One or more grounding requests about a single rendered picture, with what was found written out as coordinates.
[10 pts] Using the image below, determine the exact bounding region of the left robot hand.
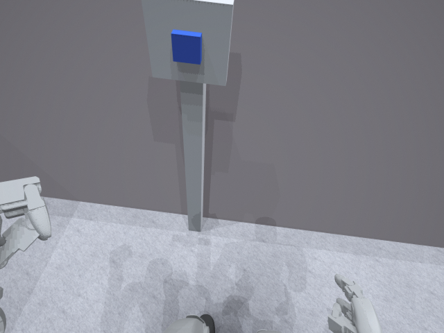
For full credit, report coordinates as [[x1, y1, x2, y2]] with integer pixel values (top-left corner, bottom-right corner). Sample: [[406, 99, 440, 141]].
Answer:
[[0, 176, 51, 269]]

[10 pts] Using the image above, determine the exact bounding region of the panel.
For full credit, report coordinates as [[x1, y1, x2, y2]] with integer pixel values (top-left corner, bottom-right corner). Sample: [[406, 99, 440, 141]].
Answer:
[[142, 0, 234, 232]]

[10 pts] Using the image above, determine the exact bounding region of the left robot shin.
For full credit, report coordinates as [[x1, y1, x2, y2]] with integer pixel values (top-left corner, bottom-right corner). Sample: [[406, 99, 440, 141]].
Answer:
[[186, 314, 205, 323]]

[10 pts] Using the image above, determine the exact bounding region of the button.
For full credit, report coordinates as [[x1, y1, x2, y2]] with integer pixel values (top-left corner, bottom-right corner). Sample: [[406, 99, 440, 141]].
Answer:
[[171, 29, 202, 65]]

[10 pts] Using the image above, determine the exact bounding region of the left robot foot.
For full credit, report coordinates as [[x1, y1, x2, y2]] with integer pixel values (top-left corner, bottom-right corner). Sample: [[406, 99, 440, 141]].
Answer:
[[200, 314, 215, 333]]

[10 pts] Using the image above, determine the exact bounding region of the right robot hand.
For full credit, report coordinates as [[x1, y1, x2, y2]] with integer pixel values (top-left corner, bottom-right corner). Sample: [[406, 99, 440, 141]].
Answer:
[[327, 274, 382, 333]]

